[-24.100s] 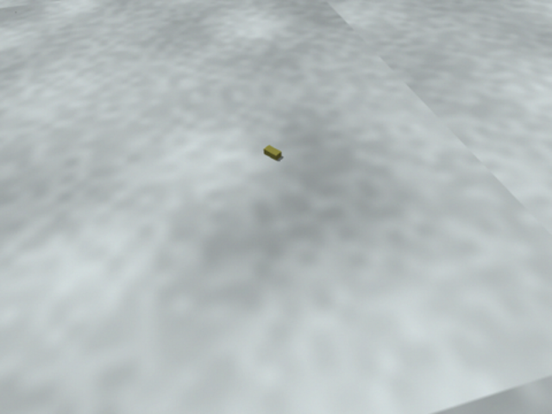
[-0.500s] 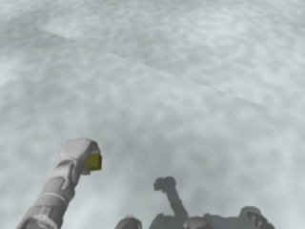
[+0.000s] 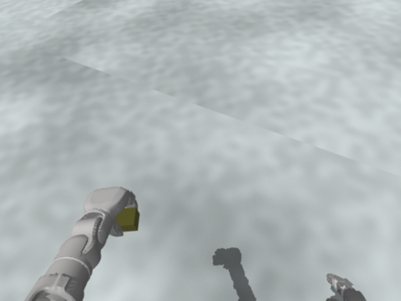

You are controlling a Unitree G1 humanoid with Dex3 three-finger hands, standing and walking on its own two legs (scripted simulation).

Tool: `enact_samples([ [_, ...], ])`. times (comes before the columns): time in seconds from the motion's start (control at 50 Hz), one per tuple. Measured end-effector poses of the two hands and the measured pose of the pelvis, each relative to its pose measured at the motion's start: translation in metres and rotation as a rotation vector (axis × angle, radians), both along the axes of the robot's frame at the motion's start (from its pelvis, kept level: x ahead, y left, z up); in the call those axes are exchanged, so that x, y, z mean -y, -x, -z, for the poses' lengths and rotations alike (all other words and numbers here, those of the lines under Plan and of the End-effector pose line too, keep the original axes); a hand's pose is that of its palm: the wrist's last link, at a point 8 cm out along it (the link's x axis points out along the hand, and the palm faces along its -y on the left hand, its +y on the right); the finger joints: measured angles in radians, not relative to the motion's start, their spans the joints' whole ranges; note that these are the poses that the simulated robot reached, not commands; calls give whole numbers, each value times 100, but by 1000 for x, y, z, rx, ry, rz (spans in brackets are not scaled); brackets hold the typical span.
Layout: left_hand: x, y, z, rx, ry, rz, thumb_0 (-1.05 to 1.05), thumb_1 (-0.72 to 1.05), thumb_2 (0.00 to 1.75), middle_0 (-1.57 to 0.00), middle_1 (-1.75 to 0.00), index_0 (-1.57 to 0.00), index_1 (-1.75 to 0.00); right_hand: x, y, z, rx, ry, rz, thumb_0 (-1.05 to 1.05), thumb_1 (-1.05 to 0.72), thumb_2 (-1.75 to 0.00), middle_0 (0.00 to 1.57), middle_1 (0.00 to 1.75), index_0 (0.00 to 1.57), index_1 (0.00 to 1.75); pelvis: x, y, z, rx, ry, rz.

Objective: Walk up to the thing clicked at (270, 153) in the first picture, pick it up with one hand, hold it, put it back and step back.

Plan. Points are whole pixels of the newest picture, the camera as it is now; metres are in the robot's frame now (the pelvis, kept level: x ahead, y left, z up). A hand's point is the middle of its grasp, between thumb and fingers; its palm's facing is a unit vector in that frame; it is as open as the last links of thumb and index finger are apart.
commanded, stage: hold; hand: left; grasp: from above
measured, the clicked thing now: (118, 220) +0.32 +0.23 -0.08
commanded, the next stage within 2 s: crouch in 1.58 s
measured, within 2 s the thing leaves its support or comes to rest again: neither
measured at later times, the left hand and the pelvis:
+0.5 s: hand (112, 223) +0.29 +0.22 -0.03, palm faces -0.45 -0.04 -0.89, open 7.2 cm; pelvis -0.01 +0.00 +0.01, yaw +0 degrees
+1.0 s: hand (110, 220) +0.29 +0.21 -0.01, palm faces -0.43 -0.04 -0.90, open 7.2 cm; pelvis -0.01 +0.00 +0.02, yaw +0 degrees
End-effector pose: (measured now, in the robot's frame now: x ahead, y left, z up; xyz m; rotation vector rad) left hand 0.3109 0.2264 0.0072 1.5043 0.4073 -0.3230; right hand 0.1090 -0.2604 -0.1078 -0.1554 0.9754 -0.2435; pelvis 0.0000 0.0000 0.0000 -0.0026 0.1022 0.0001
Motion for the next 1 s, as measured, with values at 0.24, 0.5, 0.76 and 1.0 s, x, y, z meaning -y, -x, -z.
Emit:
enact_samples([
  [0.24,4,8,-12,3,6,22,0,43,11,-93,-22,-97,-18,-3,-11,-8,21,-9,-19,1,-90,-89,20,30,20,30,1,1,-6,30,-4,2],
  [0.5,8,16,-25,5,4,25,0,42,10,-95,-21,-98,-17,-5,-13,-14,41,-18,-24,1,-90,-89,20,30,20,30,2,7,-11,60,-7,4],
  [0.76,9,24,-31,-1,11,38,0,44,6,-95,-20,-99,-16,-7,-13,-18,54,-22,-32,1,-90,-89,20,30,20,30,3,13,-15,78,-9,8],
  [1.0,11,21,-45,28,9,37,0,44,6,-95,-20,-99,-16,-9,-22,-20,72,-32,-35,1,-90,-89,20,30,20,30,4,11,-17,89,-10,9],
])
